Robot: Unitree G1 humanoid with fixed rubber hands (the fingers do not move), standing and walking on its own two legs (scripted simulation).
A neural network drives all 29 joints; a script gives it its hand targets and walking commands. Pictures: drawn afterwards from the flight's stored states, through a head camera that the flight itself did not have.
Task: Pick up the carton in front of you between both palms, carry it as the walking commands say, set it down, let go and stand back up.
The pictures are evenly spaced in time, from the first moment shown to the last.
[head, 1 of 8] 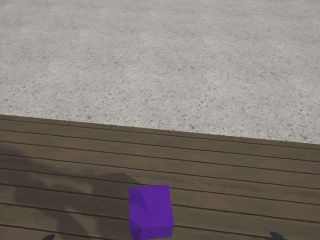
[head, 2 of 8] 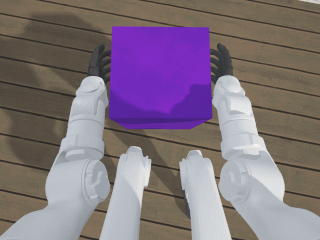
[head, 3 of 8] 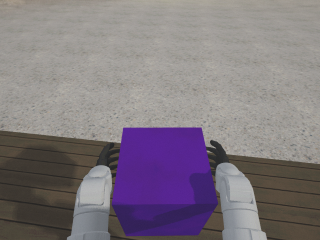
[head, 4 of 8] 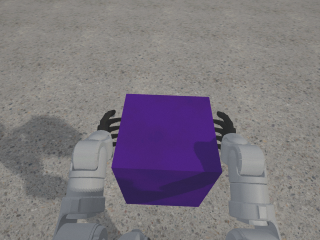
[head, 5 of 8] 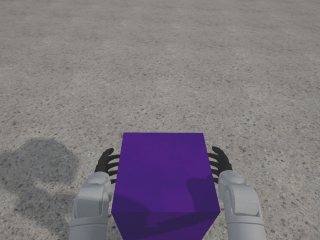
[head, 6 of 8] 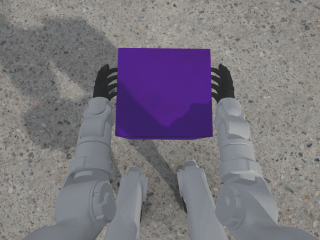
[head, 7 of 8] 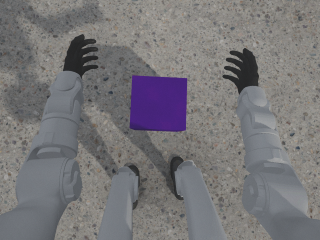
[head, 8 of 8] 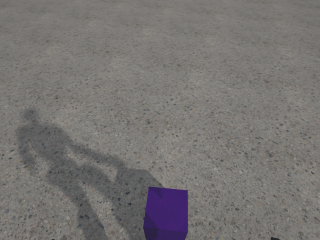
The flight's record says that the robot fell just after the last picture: no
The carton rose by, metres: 0.71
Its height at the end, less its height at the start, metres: -0.12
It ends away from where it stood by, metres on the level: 3.16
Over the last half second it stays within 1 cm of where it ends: yes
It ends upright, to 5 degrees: yes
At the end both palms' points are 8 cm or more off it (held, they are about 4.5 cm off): yes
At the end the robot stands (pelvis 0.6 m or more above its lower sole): yes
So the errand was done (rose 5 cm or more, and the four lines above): yes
